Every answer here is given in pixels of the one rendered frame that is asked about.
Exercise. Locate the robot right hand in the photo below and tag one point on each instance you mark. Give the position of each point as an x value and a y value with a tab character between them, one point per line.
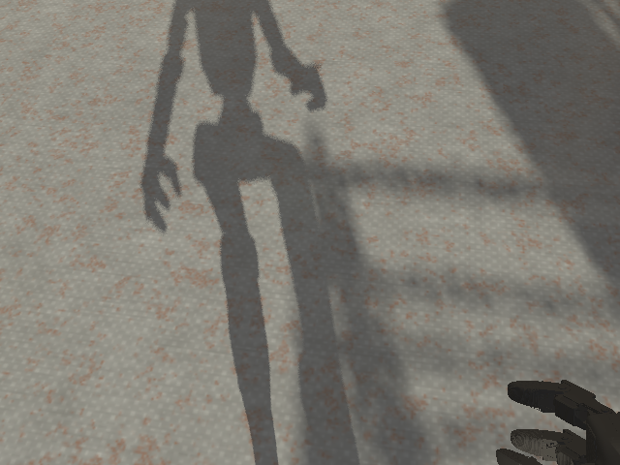
576	406

